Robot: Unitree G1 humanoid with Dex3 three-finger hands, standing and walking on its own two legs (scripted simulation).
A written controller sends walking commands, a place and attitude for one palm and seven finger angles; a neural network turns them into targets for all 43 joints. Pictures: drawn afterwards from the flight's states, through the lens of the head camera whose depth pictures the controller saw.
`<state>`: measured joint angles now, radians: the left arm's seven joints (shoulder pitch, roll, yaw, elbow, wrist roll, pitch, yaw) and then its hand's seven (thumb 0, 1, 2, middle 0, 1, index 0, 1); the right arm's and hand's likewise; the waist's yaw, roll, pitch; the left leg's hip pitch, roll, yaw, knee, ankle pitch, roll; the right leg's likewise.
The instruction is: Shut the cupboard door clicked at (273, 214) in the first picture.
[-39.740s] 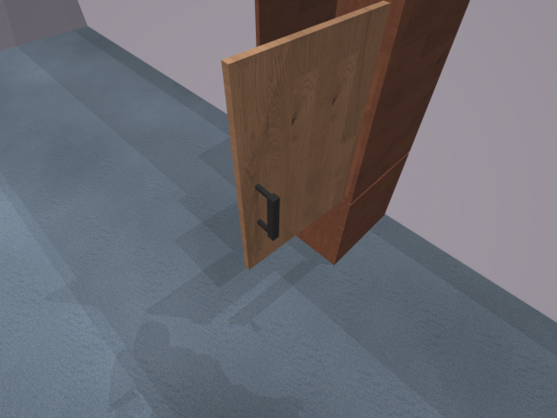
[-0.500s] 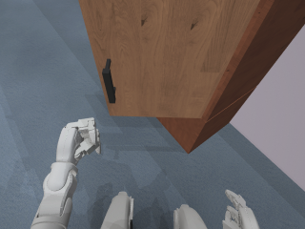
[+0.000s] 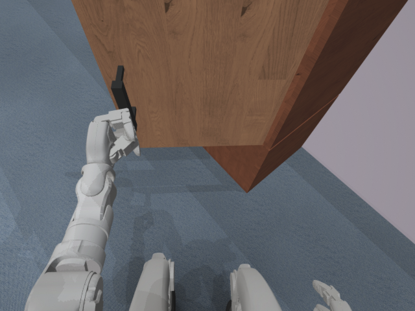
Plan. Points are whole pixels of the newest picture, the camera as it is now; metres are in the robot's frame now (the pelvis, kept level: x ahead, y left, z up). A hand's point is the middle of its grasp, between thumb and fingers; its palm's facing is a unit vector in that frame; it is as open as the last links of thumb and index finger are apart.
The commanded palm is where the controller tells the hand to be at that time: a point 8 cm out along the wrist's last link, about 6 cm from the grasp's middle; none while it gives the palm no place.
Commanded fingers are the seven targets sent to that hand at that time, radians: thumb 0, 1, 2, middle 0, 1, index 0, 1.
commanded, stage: bring the fist close to the handle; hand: left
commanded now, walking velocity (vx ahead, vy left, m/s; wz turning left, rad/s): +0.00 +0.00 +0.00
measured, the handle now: (126, 101) +0.53 +0.18 +0.03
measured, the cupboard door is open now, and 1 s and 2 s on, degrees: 53 50 37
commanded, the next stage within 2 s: push the door shut along its arc in 0.42 s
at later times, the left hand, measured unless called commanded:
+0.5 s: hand (135, 136) +0.44 +0.15 +0.04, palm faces +0.05 -1.00 -0.03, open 3.1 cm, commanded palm +0.41 +0.19 +0.04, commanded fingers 0.00 0.90 0.90 -1.30 -1.50 -1.30 -1.50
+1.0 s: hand (142, 118) +0.48 +0.14 +0.04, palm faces -0.07 -1.00 -0.06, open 3.1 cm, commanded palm +0.47 +0.18 +0.04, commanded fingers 0.00 0.90 0.90 -1.30 -1.50 -1.30 -1.50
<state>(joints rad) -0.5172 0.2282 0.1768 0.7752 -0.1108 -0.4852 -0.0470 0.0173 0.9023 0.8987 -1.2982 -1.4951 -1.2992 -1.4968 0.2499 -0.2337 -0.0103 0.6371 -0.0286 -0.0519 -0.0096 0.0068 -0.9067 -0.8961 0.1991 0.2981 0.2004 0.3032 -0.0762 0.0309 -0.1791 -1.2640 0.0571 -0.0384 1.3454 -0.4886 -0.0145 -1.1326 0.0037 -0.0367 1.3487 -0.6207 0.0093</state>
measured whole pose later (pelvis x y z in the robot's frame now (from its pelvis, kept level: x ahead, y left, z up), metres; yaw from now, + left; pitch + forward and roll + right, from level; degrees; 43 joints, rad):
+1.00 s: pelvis -0.01 +0.00 -0.01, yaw -1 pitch +25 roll -3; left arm -0.80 0.34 0.25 1.09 -0.08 -0.53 -0.16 0.02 0.90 0.90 -1.31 -1.49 -1.30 -1.50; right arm 0.29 -0.24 0.00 0.66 -0.03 0.03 0.01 0.00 -0.91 -0.90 0.20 0.30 0.20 0.30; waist -0.13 0.04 -0.17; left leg -1.34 0.06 -0.04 1.38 -0.49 -0.01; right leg -1.21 0.01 -0.03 1.39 -0.62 0.01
